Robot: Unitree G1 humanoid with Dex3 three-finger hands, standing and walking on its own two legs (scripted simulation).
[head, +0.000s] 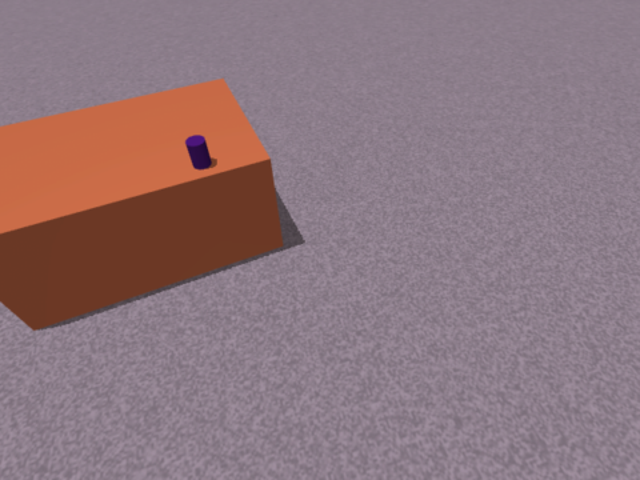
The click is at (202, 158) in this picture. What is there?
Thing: squat round
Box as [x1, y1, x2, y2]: [185, 135, 211, 169]
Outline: 187,138 185,142 193,166 198,169 209,166 211,162 204,138 200,135 194,135
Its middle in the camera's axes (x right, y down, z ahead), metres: -0.40 -0.29 +1.28
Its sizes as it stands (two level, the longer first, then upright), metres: 0.061 0.061 0.092
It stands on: a support 0.45 m high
